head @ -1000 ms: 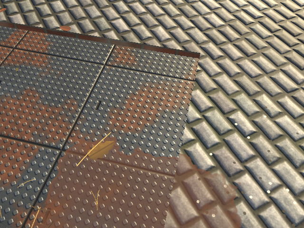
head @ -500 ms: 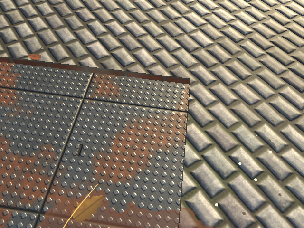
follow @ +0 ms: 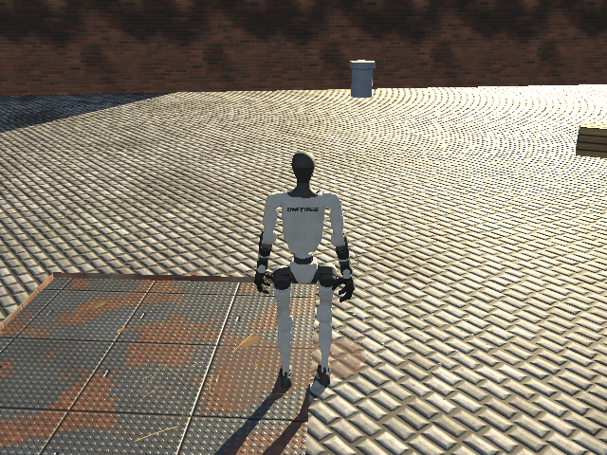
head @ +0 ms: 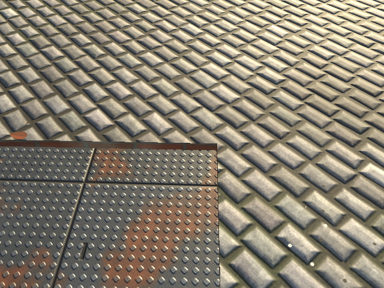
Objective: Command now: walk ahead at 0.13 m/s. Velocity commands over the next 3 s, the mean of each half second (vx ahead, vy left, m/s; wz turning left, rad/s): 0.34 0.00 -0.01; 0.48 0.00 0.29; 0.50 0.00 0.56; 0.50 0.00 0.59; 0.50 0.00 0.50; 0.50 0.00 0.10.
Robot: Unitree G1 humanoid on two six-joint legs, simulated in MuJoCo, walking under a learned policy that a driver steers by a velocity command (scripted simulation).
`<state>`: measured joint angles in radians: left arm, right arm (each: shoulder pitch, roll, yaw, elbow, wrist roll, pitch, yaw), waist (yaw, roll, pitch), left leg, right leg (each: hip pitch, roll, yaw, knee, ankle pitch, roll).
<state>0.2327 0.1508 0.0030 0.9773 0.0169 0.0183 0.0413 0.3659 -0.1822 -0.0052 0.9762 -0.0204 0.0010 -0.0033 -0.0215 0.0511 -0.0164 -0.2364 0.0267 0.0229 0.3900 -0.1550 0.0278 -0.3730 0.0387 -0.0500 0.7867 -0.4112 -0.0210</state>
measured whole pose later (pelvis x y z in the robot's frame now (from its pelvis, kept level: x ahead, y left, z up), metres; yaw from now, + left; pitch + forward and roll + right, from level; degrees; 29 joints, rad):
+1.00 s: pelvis +0.38 +0.02 +0.03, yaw +11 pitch +0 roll -2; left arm 0.28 0.20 0.07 0.97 0.03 -0.12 0.02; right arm 0.19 -0.25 -0.10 0.84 -0.03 0.01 0.03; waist 0.00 0.03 0.06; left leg -0.58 0.06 0.00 0.99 -0.13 0.08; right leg -0.19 -0.01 -0.23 0.46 -0.27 -0.05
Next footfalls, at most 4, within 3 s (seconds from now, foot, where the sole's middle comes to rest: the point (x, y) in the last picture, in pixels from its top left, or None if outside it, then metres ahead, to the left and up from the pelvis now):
0.34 left None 0.09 0.14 -0.79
0.72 right None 0.43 -0.08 -0.74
1.24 left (150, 275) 0.61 0.18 -0.79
1.70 right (154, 187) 0.99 0.18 -0.79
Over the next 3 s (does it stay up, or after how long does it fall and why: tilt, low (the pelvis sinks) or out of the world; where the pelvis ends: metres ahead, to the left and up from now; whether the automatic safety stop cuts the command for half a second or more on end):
stays up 1.23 0.69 0.03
